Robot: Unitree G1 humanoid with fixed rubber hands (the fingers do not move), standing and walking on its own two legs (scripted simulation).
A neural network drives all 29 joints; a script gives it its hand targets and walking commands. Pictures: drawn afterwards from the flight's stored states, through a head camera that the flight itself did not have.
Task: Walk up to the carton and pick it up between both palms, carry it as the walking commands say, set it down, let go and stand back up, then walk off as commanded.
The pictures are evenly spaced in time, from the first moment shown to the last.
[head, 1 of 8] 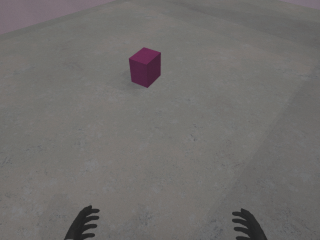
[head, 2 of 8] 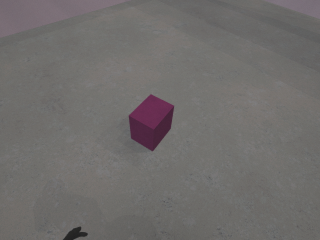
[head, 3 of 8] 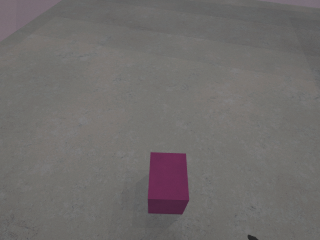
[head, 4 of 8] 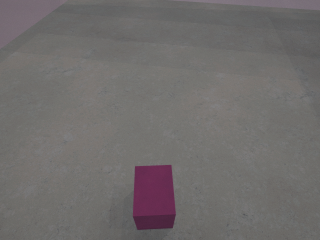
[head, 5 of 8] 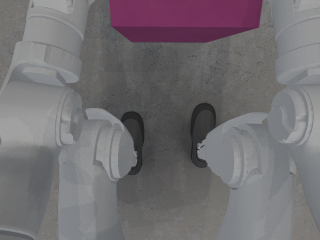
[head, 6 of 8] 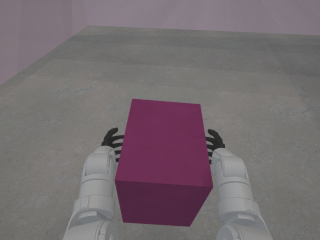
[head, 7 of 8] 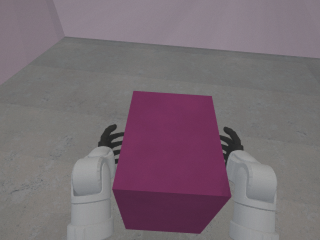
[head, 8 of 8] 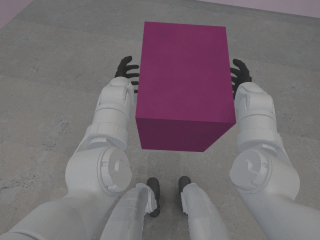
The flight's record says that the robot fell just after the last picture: yes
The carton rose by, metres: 0.69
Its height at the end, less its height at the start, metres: +0.61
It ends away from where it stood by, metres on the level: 1.53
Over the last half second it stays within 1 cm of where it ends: no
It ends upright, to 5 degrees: no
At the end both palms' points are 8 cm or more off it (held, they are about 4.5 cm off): no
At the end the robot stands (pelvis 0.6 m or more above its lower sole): yes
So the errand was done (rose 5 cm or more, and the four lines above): no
